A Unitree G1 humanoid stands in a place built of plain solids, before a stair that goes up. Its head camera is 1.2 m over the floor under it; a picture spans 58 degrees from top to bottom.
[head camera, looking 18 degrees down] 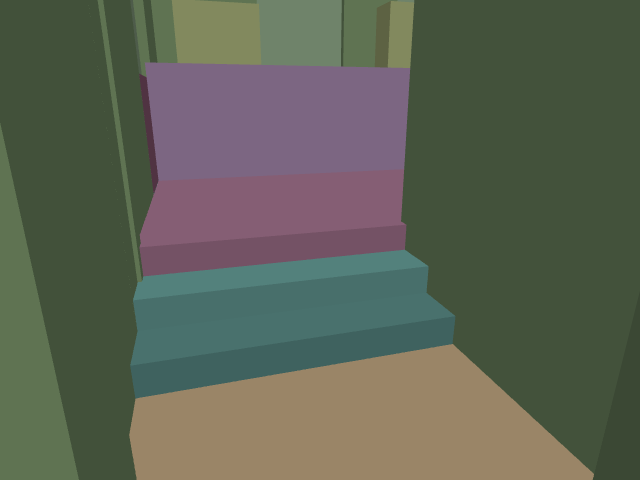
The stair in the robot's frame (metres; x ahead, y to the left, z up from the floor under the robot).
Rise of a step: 0.16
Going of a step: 0.29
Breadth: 1.53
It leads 16 degrees to the left of straight ahead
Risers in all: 3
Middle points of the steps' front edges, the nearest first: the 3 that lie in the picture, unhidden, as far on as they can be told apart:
1.74 0.05 0.16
2.02 0.13 0.32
2.30 0.21 0.48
